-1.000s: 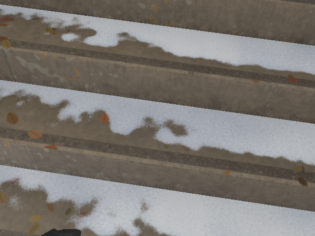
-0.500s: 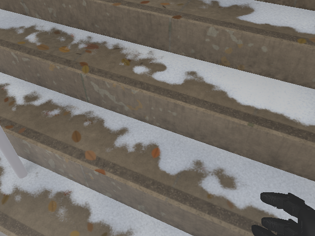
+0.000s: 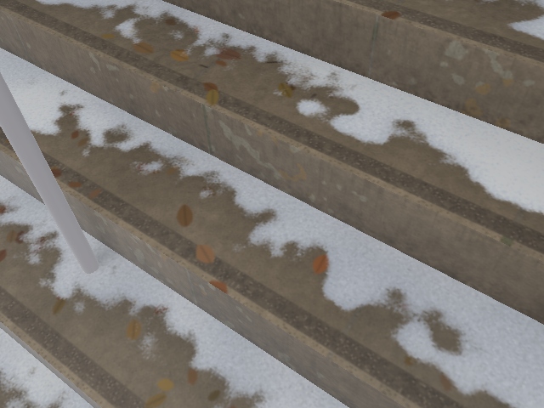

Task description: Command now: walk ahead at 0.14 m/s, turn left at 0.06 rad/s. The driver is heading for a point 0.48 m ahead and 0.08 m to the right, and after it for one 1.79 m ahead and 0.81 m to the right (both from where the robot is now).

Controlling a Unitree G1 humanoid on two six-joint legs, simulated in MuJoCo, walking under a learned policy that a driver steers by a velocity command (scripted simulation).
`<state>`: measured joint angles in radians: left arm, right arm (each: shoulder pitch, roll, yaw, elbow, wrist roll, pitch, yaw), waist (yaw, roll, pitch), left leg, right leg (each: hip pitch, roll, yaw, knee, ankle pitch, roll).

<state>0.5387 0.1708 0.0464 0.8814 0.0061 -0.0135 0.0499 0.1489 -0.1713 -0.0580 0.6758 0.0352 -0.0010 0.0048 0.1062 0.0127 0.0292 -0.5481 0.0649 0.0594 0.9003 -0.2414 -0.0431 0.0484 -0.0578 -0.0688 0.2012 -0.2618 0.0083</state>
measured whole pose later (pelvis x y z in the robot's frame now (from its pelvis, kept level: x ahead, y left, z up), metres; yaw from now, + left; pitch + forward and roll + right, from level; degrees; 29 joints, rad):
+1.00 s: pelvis +0.11 +0.02 +0.01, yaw -1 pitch +2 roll -2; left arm 0.10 0.04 -0.06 0.86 0.00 0.00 0.05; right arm 0.38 -0.12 -0.01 1.02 -0.03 0.11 -0.06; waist 0.02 0.05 -0.03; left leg -0.12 0.08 0.11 0.29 -0.22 0.00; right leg -0.76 -0.07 -0.05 1.47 -0.74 0.03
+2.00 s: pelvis +0.46 +0.06 +0.16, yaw -9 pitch +4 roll +1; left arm 0.10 0.20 -0.01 0.63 -0.04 -0.04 -0.02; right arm 0.34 -0.22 -0.03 0.99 -0.03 -0.01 -0.01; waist 0.04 -0.03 0.00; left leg -0.11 0.05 0.15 0.33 -0.27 -0.04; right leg -1.17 -0.04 0.03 2.11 -0.54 -0.07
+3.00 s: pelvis +0.95 -0.14 +0.47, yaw -46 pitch +3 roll +2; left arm 0.01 0.05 -0.10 0.57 -0.04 -0.01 -0.03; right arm 0.55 -0.09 0.02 0.99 -0.04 -0.05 -0.04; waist -0.10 -0.06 -0.04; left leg -0.06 0.12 0.29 0.45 -0.41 -0.08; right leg -1.41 -0.13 0.08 2.05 -0.16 -0.02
